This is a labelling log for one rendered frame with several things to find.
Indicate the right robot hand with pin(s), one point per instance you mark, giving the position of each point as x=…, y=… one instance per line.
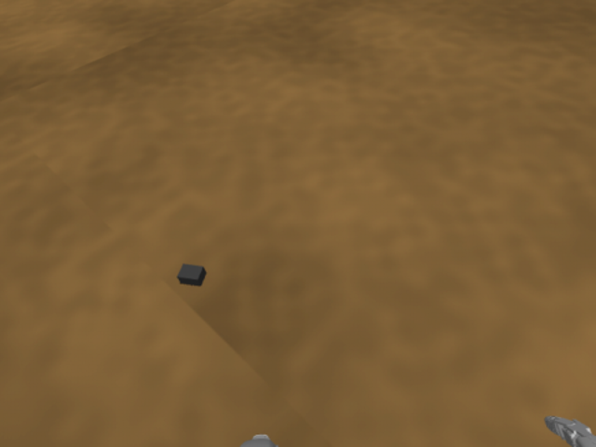
x=574, y=432

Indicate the small box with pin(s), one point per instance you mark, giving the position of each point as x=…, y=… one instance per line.
x=192, y=274

